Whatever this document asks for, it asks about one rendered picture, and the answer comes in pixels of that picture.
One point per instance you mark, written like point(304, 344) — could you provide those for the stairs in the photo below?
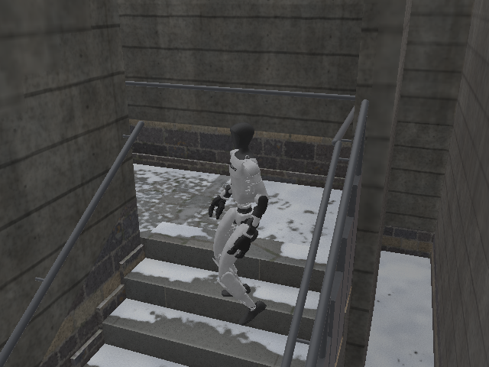
point(174, 314)

